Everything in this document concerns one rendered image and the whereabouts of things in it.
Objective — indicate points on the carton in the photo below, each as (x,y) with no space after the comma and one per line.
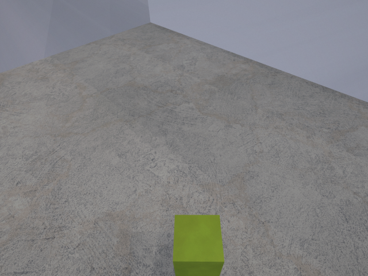
(198,245)

